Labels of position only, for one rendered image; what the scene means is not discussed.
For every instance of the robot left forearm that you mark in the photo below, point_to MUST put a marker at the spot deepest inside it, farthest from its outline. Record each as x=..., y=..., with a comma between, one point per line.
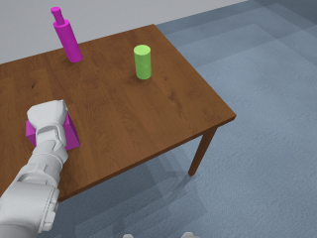
x=47, y=159

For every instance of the robot left hand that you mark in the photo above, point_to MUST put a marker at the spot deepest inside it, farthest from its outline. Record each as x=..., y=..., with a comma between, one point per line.
x=48, y=112

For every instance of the sponge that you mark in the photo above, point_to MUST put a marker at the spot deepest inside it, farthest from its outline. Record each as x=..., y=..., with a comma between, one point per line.
x=71, y=136

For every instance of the table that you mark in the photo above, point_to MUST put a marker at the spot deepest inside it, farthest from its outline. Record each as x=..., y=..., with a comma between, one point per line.
x=121, y=121

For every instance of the robot left upper arm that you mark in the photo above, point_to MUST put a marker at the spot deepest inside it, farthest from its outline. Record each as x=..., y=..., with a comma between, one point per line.
x=28, y=209

